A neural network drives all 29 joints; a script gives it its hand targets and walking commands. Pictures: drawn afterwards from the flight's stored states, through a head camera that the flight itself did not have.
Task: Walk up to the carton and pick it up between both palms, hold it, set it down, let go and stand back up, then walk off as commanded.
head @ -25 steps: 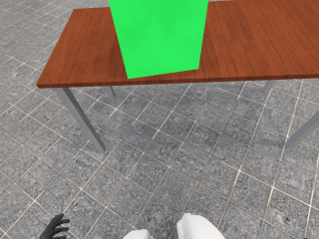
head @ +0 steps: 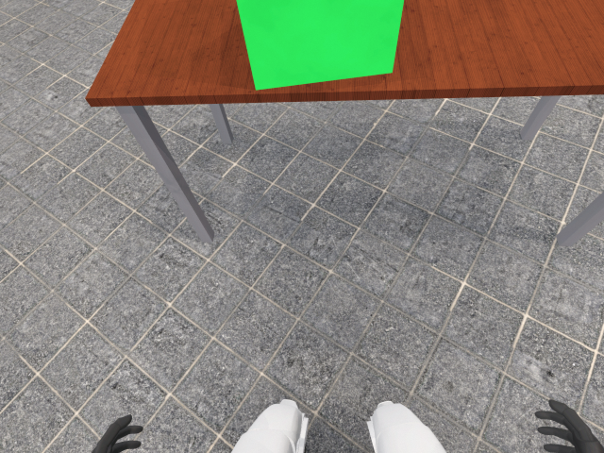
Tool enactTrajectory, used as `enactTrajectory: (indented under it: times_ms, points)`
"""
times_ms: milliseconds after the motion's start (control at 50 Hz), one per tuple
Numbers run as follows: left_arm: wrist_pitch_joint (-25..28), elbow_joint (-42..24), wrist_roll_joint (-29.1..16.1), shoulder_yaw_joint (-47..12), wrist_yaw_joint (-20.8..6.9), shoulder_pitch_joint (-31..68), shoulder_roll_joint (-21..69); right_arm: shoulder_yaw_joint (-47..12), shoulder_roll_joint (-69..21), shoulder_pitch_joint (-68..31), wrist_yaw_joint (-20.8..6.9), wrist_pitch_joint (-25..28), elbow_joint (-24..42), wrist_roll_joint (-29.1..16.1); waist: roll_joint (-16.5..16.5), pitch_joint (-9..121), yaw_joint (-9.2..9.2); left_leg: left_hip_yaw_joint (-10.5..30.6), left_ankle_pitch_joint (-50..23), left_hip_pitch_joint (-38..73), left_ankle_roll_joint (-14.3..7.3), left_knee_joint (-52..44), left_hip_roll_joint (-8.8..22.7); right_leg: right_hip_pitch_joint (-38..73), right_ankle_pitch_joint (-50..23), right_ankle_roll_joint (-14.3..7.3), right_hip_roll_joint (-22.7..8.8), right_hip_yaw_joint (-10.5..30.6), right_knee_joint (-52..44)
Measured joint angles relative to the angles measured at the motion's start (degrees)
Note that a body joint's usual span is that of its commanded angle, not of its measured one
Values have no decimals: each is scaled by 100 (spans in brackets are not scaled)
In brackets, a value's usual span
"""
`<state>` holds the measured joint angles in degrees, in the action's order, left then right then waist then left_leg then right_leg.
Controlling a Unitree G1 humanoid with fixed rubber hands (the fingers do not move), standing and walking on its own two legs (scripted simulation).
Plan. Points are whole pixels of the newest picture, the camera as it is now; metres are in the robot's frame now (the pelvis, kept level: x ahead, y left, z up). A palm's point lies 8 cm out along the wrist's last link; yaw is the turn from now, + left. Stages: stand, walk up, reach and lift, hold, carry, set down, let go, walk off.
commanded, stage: walk off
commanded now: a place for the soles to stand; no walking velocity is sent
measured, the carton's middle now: out of the picture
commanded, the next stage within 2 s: stand in 1.72 s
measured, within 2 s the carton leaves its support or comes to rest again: neither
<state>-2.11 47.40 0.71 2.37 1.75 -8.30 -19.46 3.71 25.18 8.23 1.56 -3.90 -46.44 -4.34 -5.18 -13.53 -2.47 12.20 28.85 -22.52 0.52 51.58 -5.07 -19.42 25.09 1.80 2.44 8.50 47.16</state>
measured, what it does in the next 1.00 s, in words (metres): walks backwards: right foot, then left foot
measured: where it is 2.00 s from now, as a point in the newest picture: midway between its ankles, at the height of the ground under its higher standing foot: outside the picture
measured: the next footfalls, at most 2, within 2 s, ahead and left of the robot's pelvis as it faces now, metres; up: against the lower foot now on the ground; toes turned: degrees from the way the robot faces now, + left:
right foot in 0.36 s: -0.06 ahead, -0.10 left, +0.00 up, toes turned +3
left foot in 0.74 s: -0.08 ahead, +0.16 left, +0.00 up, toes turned -13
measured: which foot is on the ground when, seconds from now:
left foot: down 0.00-0.38, up 0.40-0.72, down 0.74-1.00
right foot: down 0.00-0.02, up 0.04-0.34, down 0.36-0.76, up 0.78-1.00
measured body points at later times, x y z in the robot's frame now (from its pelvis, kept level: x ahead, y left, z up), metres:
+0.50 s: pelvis -0.11 +0.01 +0.00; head -0.06 -0.02 +0.44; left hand +0.03 +0.31 -0.10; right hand -0.03 -0.32 -0.13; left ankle -0.04 +0.15 -0.65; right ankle -0.10 -0.10 -0.70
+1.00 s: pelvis -0.21 +0.07 +0.00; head -0.14 +0.10 +0.44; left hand -0.08 +0.37 -0.14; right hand -0.13 -0.25 -0.09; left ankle -0.12 +0.16 -0.70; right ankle -0.24 -0.11 -0.63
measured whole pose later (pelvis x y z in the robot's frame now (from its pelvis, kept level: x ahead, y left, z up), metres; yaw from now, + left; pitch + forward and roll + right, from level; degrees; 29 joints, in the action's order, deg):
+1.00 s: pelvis -0.21 +0.07 +0.00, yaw -4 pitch -5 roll -2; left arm -3.5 46.2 1.0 4.9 1.3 -7.7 -21.4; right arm 3.4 20.4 7.9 1.6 -2.4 -47.5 -4.3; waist 2.8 -15.7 0.2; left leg 7.5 17.7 -24.2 -1.5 47.5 -5.0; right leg -24.6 33.3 -0.5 6.2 11.7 71.1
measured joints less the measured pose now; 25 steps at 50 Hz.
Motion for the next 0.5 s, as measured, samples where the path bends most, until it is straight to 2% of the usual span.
enactTrajectory:
  times_ms: [40, 100, 180, 260, 300, 340, 360, 400, 440, 500]
  points:
    - [-20, 5, -22, 59, 8, -10, -32, -2, -104, -40, 0, 35, -2, 0, 235, -93, 155, -236, -549, 71, -65, -174, -8, -42, -29, 7, 4, 231, 129]
    - [-44, 4, -48, 150, 38, 24, -43, 0, -264, -28, 0, 64, -4, 0, 463, -93, 183, -343, -641, 76, -124, -226, -4, -174, 762, 8, 219, 429, 1118]
    - [-45, 2, -48, 204, 42, 49, -133, -1, -429, -47, 0, 65, 40, 0, 743, -91, 187, -435, -871, 38, -155, -437, -2, -195, 892, 8, 288, 389, 2080]
    - [-45, 0, -48, 222, 42, 47, -138, 0, -439, -47, 0, 64, 103, 1, 833, -91, 190, -585, -1074, -149, -146, -516, 20, -172, 1036, 8, 288, 281, 2038]
    - [-45, -2, -49, 225, 41, 45, -140, -1, -432, -46, 0, 63, 103, 1, 836, -104, 194, -657, -1171, -208, -111, -547, 25, -60, 1043, 8, 287, 197, 1607]
    - [-46, -3, -49, 247, 39, 36, -142, -1, -432, -46, 0, 63, 103, 1, 829, -105, 197, -719, -1254, -246, -57, -556, 28, 189, 930, 8, 262, 43, 748]
    - [-46, -2, -49, 253, 36, 34, -140, 0, -426, -48, 0, 63, 102, 1, 812, -118, 191, -740, -1290, -258, -21, -545, 29, 302, 620, -42, 254, -33, 354]
    - [-44, 0, -42, 148, -5, 39, -117, 2, -353, -29, 1, 61, 36, 1, 570, -175, 46, -533, -1221, -270, -25, -425, 18, 363, 216, -267, 296, -273, 302]
    - [-38, 1, -10, 109, -31, 21, -120, 1, -311, -25, 1, 26, -54, 1, 427, -170, 47, -272, -426, -360, -58, 233, -124, 390, 170, -372, 292, -375, 300]
    - [-38, 1, 38, 145, -31, -6, -120, 2, -208, -24, 0, 23, -53, 2, 246, -168, 57, 57, -245, -396, -89, 1440, -251, 367, 86, -384, 292, -403, 284]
